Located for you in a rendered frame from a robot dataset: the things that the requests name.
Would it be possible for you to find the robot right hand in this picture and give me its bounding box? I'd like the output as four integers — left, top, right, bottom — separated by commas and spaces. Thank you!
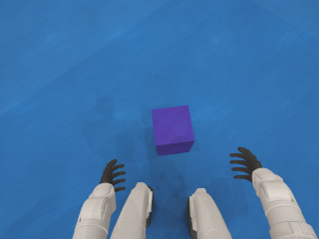
229, 146, 262, 182

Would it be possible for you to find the right robot shin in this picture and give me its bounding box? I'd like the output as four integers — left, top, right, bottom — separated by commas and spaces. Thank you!
191, 188, 206, 230

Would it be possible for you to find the robot left forearm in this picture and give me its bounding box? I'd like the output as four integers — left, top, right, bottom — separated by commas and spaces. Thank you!
72, 182, 117, 239

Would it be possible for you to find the robot right forearm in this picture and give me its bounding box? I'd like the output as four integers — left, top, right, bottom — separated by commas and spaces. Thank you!
251, 167, 318, 239

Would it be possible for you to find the robot left hand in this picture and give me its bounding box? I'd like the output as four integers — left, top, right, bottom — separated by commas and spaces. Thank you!
100, 159, 126, 192

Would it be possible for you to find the carton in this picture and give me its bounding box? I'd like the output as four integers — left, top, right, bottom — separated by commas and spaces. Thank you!
152, 105, 195, 156

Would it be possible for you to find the robot shin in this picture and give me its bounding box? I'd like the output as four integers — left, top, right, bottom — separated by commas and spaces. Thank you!
135, 182, 150, 218
191, 188, 206, 230

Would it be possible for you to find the left robot shin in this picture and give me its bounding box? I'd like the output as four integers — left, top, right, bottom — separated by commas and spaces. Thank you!
135, 182, 150, 218

